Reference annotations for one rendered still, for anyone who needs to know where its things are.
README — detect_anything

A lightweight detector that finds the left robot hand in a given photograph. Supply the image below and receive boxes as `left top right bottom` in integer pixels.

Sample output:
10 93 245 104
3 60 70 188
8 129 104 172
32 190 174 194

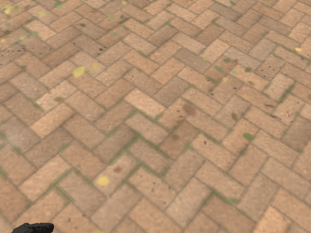
12 222 54 233

